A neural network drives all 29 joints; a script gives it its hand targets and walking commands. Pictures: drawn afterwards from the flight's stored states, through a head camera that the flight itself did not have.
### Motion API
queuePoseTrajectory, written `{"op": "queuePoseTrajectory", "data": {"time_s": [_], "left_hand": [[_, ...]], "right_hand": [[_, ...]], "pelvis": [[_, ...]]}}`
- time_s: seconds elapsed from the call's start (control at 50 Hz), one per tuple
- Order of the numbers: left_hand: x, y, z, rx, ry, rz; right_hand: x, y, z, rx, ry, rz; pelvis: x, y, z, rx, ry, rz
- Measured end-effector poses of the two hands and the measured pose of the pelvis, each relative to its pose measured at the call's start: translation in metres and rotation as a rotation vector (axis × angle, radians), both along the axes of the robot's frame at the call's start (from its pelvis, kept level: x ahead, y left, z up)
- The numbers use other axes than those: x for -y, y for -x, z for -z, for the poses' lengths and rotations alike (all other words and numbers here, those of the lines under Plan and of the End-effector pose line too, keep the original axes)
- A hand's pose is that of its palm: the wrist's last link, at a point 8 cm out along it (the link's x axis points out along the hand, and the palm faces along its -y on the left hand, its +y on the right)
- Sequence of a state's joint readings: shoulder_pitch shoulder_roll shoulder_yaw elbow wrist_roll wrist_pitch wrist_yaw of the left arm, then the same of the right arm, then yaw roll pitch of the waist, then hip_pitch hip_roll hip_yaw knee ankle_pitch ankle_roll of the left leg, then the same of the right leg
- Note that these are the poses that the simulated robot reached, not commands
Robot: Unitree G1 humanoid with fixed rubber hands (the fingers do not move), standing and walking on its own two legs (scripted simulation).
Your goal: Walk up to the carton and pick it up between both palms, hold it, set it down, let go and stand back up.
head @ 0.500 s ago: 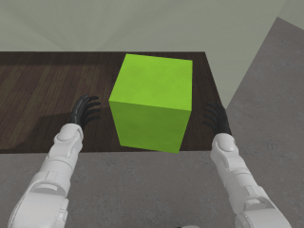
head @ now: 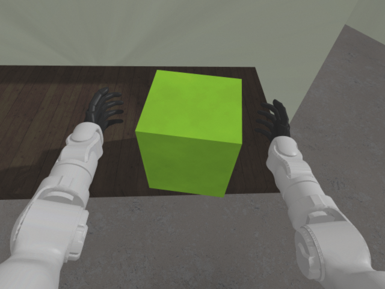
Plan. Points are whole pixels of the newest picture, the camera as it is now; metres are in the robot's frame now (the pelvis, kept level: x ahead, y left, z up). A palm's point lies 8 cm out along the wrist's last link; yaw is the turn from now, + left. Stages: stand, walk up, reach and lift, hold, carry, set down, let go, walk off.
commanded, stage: reach and lift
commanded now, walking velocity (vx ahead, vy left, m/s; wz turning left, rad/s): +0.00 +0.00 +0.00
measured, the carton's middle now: (192, 137) +0.47 -0.03 -0.01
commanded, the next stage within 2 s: none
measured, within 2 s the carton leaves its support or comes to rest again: neither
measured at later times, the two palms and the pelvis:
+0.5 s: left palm (107, 105) +0.49 +0.16 +0.10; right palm (278, 119) +0.42 -0.21 +0.10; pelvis +0.00 -0.01 +0.00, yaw +0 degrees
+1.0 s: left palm (120, 141) +0.47 +0.15 +0.00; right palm (265, 154) +0.40 -0.21 -0.01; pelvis -0.02 +0.00 -0.04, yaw +0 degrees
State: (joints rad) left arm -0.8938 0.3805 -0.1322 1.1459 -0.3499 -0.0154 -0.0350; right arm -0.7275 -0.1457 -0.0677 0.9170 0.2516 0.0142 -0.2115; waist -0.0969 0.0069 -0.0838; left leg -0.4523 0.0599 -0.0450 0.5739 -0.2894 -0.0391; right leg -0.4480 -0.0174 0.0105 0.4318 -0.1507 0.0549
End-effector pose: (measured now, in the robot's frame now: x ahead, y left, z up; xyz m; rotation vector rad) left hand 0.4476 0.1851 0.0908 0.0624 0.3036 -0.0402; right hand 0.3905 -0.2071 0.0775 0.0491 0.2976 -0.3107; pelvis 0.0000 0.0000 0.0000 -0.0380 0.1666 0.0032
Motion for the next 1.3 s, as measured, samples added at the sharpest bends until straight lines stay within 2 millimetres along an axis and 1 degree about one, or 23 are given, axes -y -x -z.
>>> {"op": "queuePoseTrajectory", "data": {"time_s": [0.16,0.3,0.4,0.52,0.6,0.76,0.82,0.9,1.0,1.1,1.22,1.3], "left_hand": [[0.009,-0.02,-0.016,0.006,0.001,-0.004],[0.018,-0.033,-0.025,0.007,0.005,-0.005],[0.02,-0.039,-0.023,-0.003,0.01,-0.01],[0.023,-0.04,-0.012,0.0,-0.001,-0.003],[0.027,-0.037,0.004,-0.016,-0.007,0.012],[0.031,-0.022,0.051,-0.045,-0.002,0.004],[0.03,-0.02,0.066,-0.045,-0.003,-0.007],[0.03,-0.02,0.08,-0.034,-0.007,-0.014],[0.031,-0.022,0.095,-0.022,-0.013,-0.01],[0.036,-0.025,0.106,-0.007,-0.008,0.011],[0.043,-0.026,0.112,0.009,0.003,0.036],[0.047,-0.026,0.111,0.012,0.006,0.042]], "right_hand": [[0.006,-0.017,-0.015,0.007,0.0,0.006],[0.008,-0.029,-0.024,0.007,0.005,0.002],[0.007,-0.033,-0.025,-0.005,0.013,-0.004],[0.003,-0.034,-0.017,0.011,0.014,0.005],[0.002,-0.029,-0.002,-0.016,0.022,0.009],[0.0,-0.012,0.043,-0.054,0.018,0.008],[0.001,-0.009,0.058,-0.061,0.019,0.006],[0.002,-0.01,0.073,-0.058,0.023,0.0],[0.001,-0.013,0.088,-0.049,0.027,-0.005],[-0.003,-0.014,0.098,-0.028,0.024,0.005],[-0.01,-0.015,0.104,-0.015,0.015,0.007],[-0.014,-0.015,0.104,-0.01,0.011,0.012]], "pelvis": [[0.001,-0.001,0.001,-0.037,-0.003,0.0],[0.003,-0.002,0.001,-0.064,-0.004,0.003],[0.005,-0.002,0.001,-0.079,-0.007,0.003],[0.006,-0.004,0.003,-0.123,-0.001,-0.001],[0.005,-0.002,0.005,-0.13,0.003,-0.001],[0.003,0.003,0.013,-0.194,0.002,-0.001],[0.002,0.006,0.019,-0.226,0.003,-0.001],[0.002,0.01,0.028,-0.269,0.004,0.0],[0.002,0.015,0.039,-0.311,0.006,0.0],[0.002,0.019,0.049,-0.341,0.011,0.002],[-0.001,0.022,0.056,-0.354,0.018,0.01],[-0.003,0.022,0.058,-0.353,0.022,0.014]]}}
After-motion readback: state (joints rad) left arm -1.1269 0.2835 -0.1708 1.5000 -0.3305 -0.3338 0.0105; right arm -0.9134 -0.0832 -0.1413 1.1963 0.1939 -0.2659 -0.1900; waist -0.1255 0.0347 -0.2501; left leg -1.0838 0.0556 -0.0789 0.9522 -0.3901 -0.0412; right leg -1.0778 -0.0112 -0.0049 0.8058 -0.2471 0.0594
